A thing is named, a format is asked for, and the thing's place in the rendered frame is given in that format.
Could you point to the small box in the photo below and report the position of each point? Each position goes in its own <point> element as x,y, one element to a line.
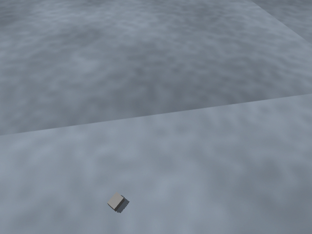
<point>116,201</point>

